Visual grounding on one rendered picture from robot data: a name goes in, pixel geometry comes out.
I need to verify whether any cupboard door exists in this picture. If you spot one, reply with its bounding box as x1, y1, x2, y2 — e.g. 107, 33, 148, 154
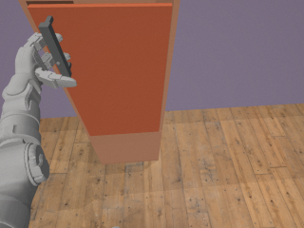
28, 3, 173, 136

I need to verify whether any left robot upper arm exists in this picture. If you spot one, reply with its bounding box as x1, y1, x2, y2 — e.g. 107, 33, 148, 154
0, 142, 50, 228

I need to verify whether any robot left forearm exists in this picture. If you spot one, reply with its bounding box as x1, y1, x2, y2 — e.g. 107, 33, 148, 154
0, 73, 42, 149

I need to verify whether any left robot hand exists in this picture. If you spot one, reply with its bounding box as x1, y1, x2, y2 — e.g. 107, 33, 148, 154
15, 32, 77, 89

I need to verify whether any handle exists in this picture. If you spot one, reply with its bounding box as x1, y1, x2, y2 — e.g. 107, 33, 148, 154
38, 15, 72, 78

